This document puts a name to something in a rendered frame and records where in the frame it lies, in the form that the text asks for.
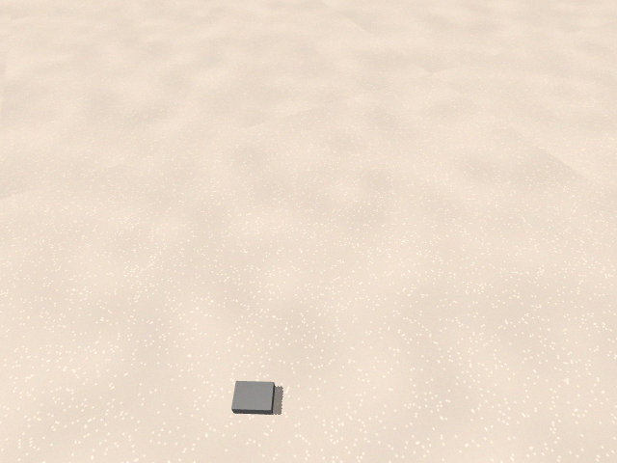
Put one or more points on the small box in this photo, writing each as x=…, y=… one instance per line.
x=253, y=397

